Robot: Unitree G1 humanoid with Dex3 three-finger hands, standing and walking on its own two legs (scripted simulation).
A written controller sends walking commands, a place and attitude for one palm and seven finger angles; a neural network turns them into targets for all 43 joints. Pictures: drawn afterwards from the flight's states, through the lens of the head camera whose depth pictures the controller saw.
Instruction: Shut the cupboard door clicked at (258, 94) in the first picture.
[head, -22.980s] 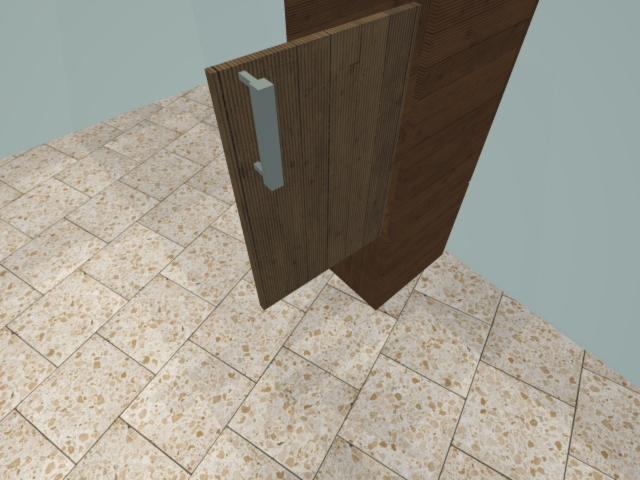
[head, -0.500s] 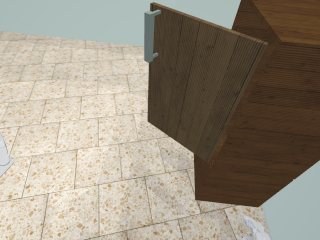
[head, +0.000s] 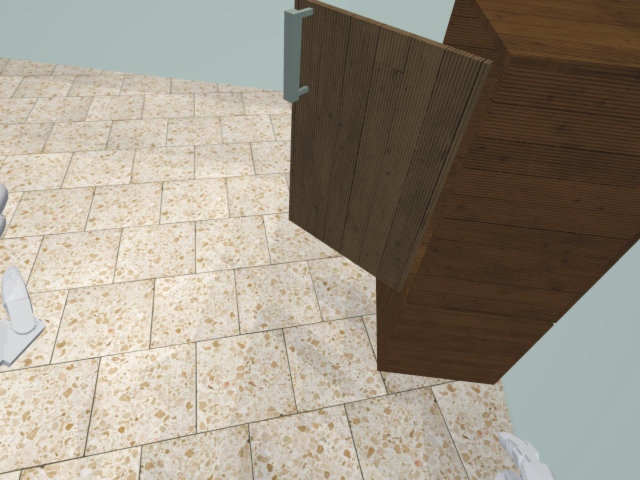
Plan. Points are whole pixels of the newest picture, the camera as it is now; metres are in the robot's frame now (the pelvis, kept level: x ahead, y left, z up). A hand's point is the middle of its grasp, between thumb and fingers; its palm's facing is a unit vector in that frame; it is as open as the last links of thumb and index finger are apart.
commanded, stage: stop stepping back and stand still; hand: left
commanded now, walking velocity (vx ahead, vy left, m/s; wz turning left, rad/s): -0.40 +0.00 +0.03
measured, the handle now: (299, 56) +0.84 +0.10 +0.16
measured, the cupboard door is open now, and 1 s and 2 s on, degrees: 55 55 55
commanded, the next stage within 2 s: let the arm hang, fingers relaxed in 1.54 s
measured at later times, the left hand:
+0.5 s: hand out of the picture +0.07 +0.31 +0.18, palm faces +0.52 -0.79 -0.34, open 7.4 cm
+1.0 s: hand out of the picture +0.01 +0.35 +0.18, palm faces +0.47 -0.79 -0.40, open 7.4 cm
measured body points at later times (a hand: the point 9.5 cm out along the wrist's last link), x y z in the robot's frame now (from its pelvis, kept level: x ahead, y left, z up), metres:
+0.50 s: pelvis -0.11 +0.03 +0.01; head -0.15 +0.06 +0.45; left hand +0.04 +0.35 +0.20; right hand +0.05 -0.19 -0.06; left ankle +0.01 +0.13 -0.72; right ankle -0.07 -0.11 -0.72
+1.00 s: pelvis -0.17 +0.08 +0.01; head -0.20 +0.12 +0.46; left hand -0.02 +0.39 +0.20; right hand -0.03 -0.13 -0.07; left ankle -0.15 +0.19 -0.73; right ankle -0.13 -0.04 -0.68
